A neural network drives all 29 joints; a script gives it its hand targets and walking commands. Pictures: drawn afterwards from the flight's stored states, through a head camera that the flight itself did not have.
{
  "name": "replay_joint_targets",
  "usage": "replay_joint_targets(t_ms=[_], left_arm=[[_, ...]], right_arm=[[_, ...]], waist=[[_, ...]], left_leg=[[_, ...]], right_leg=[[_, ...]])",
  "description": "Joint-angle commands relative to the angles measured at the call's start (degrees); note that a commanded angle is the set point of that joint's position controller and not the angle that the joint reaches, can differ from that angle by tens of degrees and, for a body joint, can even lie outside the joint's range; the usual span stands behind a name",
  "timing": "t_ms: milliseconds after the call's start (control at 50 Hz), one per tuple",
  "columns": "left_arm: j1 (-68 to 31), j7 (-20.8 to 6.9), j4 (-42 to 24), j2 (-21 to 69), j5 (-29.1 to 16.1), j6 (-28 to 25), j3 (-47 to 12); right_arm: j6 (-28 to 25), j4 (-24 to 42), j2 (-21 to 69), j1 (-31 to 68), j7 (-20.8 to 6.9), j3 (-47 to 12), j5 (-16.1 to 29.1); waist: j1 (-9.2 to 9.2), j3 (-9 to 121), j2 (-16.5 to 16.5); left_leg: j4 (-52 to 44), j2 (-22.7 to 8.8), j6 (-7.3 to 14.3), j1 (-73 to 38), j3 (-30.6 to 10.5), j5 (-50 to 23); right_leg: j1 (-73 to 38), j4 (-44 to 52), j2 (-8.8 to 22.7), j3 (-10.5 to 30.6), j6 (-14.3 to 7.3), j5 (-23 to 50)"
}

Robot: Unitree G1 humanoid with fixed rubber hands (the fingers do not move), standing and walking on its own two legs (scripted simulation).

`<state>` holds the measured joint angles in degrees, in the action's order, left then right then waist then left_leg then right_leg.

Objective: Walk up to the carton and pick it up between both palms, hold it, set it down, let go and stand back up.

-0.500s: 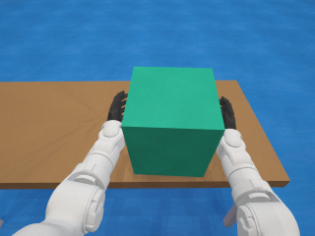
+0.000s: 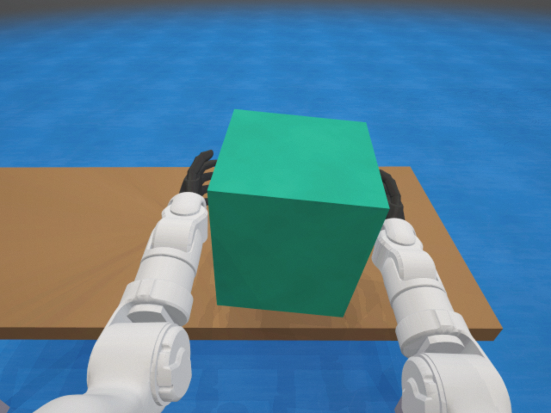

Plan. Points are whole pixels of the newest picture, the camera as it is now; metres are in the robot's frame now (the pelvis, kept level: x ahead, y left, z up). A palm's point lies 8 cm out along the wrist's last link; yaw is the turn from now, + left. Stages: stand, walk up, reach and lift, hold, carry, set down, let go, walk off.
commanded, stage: reach and lift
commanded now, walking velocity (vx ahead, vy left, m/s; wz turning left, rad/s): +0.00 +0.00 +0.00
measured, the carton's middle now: (289, 215) +0.40 -0.01 +0.13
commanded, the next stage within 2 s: hold in 1.04 s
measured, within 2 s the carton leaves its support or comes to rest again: neither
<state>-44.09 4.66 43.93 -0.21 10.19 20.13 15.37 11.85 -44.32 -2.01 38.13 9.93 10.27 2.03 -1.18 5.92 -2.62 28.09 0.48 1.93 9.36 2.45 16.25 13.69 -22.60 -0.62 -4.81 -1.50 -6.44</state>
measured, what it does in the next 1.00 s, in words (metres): stands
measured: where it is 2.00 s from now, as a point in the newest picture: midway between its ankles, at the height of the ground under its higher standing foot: outside the picture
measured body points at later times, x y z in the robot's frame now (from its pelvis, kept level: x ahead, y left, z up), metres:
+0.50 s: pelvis +0.01 +0.00 +0.00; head -0.03 +0.01 +0.45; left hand +0.39 +0.16 +0.18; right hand +0.40 -0.14 +0.15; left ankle -0.01 +0.09 -0.74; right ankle +0.07 -0.10 -0.74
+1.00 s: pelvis +0.00 +0.00 +0.00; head -0.05 +0.01 +0.45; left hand +0.38 +0.17 +0.19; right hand +0.39 -0.14 +0.17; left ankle -0.01 +0.09 -0.74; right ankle +0.07 -0.10 -0.74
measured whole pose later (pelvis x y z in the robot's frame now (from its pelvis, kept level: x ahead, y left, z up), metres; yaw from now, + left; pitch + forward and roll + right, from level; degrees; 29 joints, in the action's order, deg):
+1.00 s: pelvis +0.00 +0.00 +0.00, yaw +1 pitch -7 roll -1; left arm -38.3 1.9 20.3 1.6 14.4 33.5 15.4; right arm 16.1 -34.0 -1.2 37.1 9.9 7.5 4.9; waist -1.2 0.4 -0.9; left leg 26.1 0.6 1.9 4.1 1.2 15.5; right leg 7.3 -19.1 -0.6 -5.9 -1.5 -5.3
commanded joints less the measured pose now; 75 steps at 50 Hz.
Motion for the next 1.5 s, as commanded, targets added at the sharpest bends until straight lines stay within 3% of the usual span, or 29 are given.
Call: replay_joint_targets(t_ms=[0,20,40,100,160,200,220,280,380,420,520,540,600,640,700,840,880,900,980,1020,1080,1100,1180,1240,1300,1340,1360,1420,1480], left_arm=[[-37.9,-8.9,-15.7,41.3,-4.0,0.5,-17.7],[-38.0,-8.7,-13.5,41.2,-3.7,1.0,-17.6],[-38.9,-8.4,-17.0,41.9,-4.9,0.9,-19.8],[-36.2,-7.8,-19.0,42.6,-4.9,2.7,-21.3],[-33.9,-8.4,-21.4,40.8,-4.3,4.1,-22.5],[-30.6,-8.7,-23.3,39.5,-3.2,5.7,-22.1],[-26.3,-9.3,-19.7,39.4,-1.8,7.3,-21.3],[-21.8,-12.0,-17.2,35.0,0.6,9.8,-16.8],[-26.8,-11.5,-29.4,36.7,-3.0,9.0,-22.7],[-27.9,-11.3,-33.9,37.7,-4.7,8.6,-26.2],[-28.4,-11.5,-30.6,35.8,-2.6,9.7,-24.6],[-26.5,-11.6,-30.3,35.8,-2.8,10.4,-24.4],[-29.3,-12.0,-32.4,36.1,-3.6,10.2,-25.7],[-28.8,-11.6,-33.1,36.7,-4.2,9.9,-26.5],[-28.7,-12.1,-31.3,35.6,-2.7,10.2,-24.6],[-29.2,-11.6,-33.7,36.5,-3.4,10.8,-26.2],[-28.7,-11.9,-32.0,35.8,-3.5,11.3,-24.9],[-28.9,-11.7,-33.4,36.5,-3.5,11.4,-25.3],[-30.1,-12.0,-33.1,36.3,-3.0,11.6,-25.1],[-33.0,-11.8,-33.2,36.6,-3.7,11.5,-25.1],[-32.1,-11.9,-31.3,35.4,-2.2,12.0,-22.8],[-33.1,-11.9,-32.7,35.7,-3.0,11.9,-23.5],[-33.2,-11.9,-30.8,34.5,-1.5,12.9,-21.3],[-33.5,-11.2,-37.0,36.2,-3.6,12.4,-24.6],[-30.8,-11.6,-34.6,35.9,-3.6,12.8,-25.2],[-29.7,-11.6,-34.7,35.0,-2.8,13.5,-24.7],[-30.9,-11.7,-36.9,36.1,-3.6,13.6,-26.1],[-29.3,-12.3,-34.1,34.2,-2.8,14.2,-24.3],[-29.8,-12.8,-32.9,33.4,-1.0,15.2,-21.6]], right_arm=[[-4.9,22.4,38.4,58.6,-8.9,-20.4,3.6],[-4.6,22.0,38.7,59.5,-8.9,-20.4,3.8],[-5.3,27.4,39.2,62.0,-8.7,-22.2,4.9],[-4.7,29.6,37.8,61.4,-8.4,-24.4,6.1],[-3.8,29.7,37.7,57.0,-7.8,-24.9,6.5],[-2.7,26.7,35.9,51.5,-7.6,-25.0,6.3],[-2.1,26.5,33.5,52.7,-7.6,-24.9,6.9],[-0.8,24.6,31.3,48.2,-6.7,-21.8,4.4],[-2.4,34.0,33.7,52.6,-6.6,-27.0,8.0],[-2.7,35.7,34.0,49.2,-6.3,-27.5,8.6],[-1.5,30.1,33.7,47.7,-6.8,-23.8,5.3],[-1.2,30.5,33.4,47.3,-6.7,-24.6,5.4],[-1.8,29.7,33.7,46.7,-6.6,-23.6,5.3],[-1.8,32.4,34.3,48.7,-6.7,-25.9,6.7],[-1.6,30.8,34.2,49.4,-6.7,-24.5,5.9],[-2.1,32.9,34.1,50.6,-6.8,-25.1,6.9],[-1.3,31.6,33.4,49.2,-6.4,-24.8,6.8],[-1.4,31.4,33.2,48.2,-6.4,-25.1,6.8],[-1.3,32.0,33.7,50.5,-6.8,-24.6,6.4],[-1.3,30.8,33.8,51.4,-7.1,-23.5,6.1],[-0.8,31.1,34.0,53.4,-7.2,-24.3,6.1],[-1.0,29.7,35.0,51.4,-7.3,-23.3,5.2],[-0.4,27.5,35.3,51.6,-7.7,-22.5,5.6],[-1.1,34.1,35.8,54.2,-7.2,-26.9,8.6],[-0.7,36.0,34.6,53.1,-6.4,-28.0,8.3],[0.2,34.2,34.0,51.3,-6.3,-27.5,8.5],[0.4,33.3,34.2,50.2,-6.3,-27.0,8.5],[1.1,33.7,33.9,51.7,-6.1,-27.4,8.8],[1.5,30.9,33.2,50.6,-6.3,-25.2,7.9]], waist=[[0.95,20.1,6.6],[1.24,19.6,5.5],[0.59,24.2,5.9],[1.34,25.3,6.2],[-0.82,23.7,6.0],[-1.06,22.4,5.2],[-0.44,18.6,4.6],[-2.24,10.9,8.6],[-2.19,21.4,6.2],[-4.2,26.1,4.8],[-4.61,16.5,5.7],[-4.06,16.5,6.7],[-5.82,17.9,4.2],[-5.23,21.3,4.2],[-4.31,17.4,4.4],[-4.74,20.4,4.2],[-4.97,18.3,6.7],[-4.84,18.9,4.5],[-4.3,17.6,5.9],[-4.77,16.8,4.6],[-2.73,16.6,6.4],[-3.5,17.3,6.7],[-2.16,13.6,5.8],[-1.72,21.7,5.8],[-2.91,21.4,6.9],[-2.25,18.6,6.8],[-3.35,19.3,5.0],[-3.3,17.9,6.8],[-2.14,12.9,6.2]], left_leg=[[-10.7,-0.6,-1.9,5.7,-4.6,-10.6],[-10.6,-0.6,-1.8,6.3,-4.5,-9.5],[-9.6,-0.7,-1.8,5.5,-5.1,-12.1],[-9.3,-1.1,-2.2,3.8,-5.7,-15.3],[-8.3,-0.2,-2.7,1.9,-5.5,-17.3],[-9.1,-0.9,-3.3,0.5,-6.1,-19.4],[-9.4,-0.7,-3.5,1.0,-5.6,-18.2],[-11.9,-0.3,-2.1,2.0,-4.6,-13.6],[-8.8,0.4,-2.9,-0.8,-4.9,-21.7],[-7.4,0.3,-3.9,-2.4,-6.0,-26.0],[-10.5,0.0,-2.7,0.7,-5.5,-14.3],[-11.2,0.1,-2.4,-0.1,-5.1,-14.1],[-11.1,0.5,-3.2,-0.4,-4.8,-15.5],[-10.2,0.6,-3.2,-0.8,-5.2,-18.4],[-10.8,0.5,-2.7,1.8,-4.8,-14.7],[-10.2,0.4,-3.3,-0.3,-4.9,-18.5],[-10.6,0.5,-2.8,-0.3,-4.9,-17.1],[-10.6,0.1,-3.5,-1.7,-4.9,-18.7],[-11.5,0.2,-2.6,1.2,-4.4,-14.7],[-11.9,0.3,-2.5,1.7,-4.3,-11.7],[-12.7,0.7,-1.6,2.4,-3.6,-9.4],[-12.6,0.4,-1.6,2.9,-3.8,-8.7],[-13.1,0.9,-1.1,3.7,-2.8,-7.1],[-10.8,0.8,-1.8,-0.9,-3.7,-17.0],[-9.5,1.1,-2.5,-1.5,-4.2,-18.6],[-10.3,1.3,-2.4,-0.2,-3.9,-16.8],[-10.3,0.6,-2.9,-0.8,-4.7,-17.9],[-10.7,1.4,-2.5,0.4,-4.0,-15.5],[-12.2,1.0,-1.9,1.7,-3.8,-11.0]], right_leg=[[-25.5,5.1,-1.1,3.7,2.0,4.9],[-24.5,5.1,-1.3,3.6,2.0,3.9],[-27.0,4.5,-1.6,3.2,2.4,6.4],[-27.7,4.4,-1.8,3.3,2.5,9.3],[-27.2,4.2,-1.6,2.9,2.7,12.2],[-28.1,4.5,-1.8,2.6,2.4,13.1],[-27.7,5.4,-1.5,2.9,2.2,11.6],[-28.7,7.0,-0.8,2.7,2.5,10.8],[-31.8,4.8,-1.4,2.4,2.8,19.7],[-33.4,4.1,-1.9,2.6,2.8,22.9],[-28.3,6.1,-1.0,1.7,3.1,11.0],[-29.1,6.4,-0.7,1.8,3.1,10.9],[-29.9,6.0,-0.8,1.7,2.8,12.1],[-30.6,5.3,-0.9,1.7,2.8,15.7],[-31.5,5.4,-0.5,2.0,3.1,13.0],[-30.8,5.4,-1.1,1.7,3.3,15.2],[-30.9,6.0,-1.1,1.6,3.3,14.0],[-30.3,5.8,-1.2,1.4,3.0,13.9],[-30.4,5.9,-1.1,1.6,3.2,10.9],[-28.5,6.3,-0.8,1.8,2.7,7.8],[-30.0,6.6,-0.6,1.8,3.2,6.9],[-30.4,6.2,-0.2,1.8,3.2,6.5],[-28.7,6.8,-0.1,2.1,3.0,4.1],[-31.7,5.2,-1.2,1.7,3.4,13.5],[-32.4,5.2,-1.2,1.5,3.3,15.7],[-32.2,5.4,-0.8,1.8,3.5,14.7],[-31.2,5.4,-1.2,1.6,3.0,13.7],[-33.0,5.6,-0.6,2.1,3.3,13.9],[-30.5,6.8,-0.7,2.0,3.0,7.1]])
